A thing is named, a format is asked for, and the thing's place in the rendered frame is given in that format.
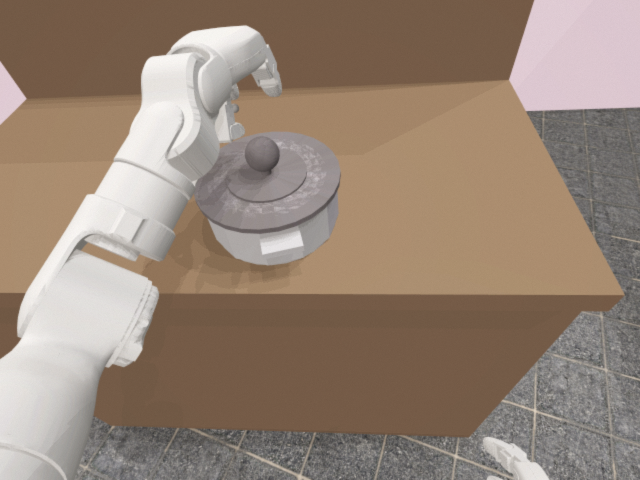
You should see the right robot hand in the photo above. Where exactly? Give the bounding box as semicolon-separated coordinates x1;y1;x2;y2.
483;437;550;480

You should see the pot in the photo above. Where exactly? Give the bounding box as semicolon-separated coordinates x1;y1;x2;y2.
208;190;339;265

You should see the robot left upper arm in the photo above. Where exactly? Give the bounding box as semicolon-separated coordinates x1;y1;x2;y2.
0;249;159;480

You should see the table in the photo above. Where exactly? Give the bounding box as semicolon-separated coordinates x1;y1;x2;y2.
0;0;625;437

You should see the robot left forearm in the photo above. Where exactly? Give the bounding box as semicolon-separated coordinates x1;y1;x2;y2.
17;41;232;338

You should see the lid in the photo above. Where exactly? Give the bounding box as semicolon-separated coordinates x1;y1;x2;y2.
194;132;341;234

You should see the left robot hand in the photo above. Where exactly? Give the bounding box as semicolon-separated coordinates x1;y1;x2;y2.
171;26;282;143

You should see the knob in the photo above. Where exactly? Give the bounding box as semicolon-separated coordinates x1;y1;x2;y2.
245;136;280;172

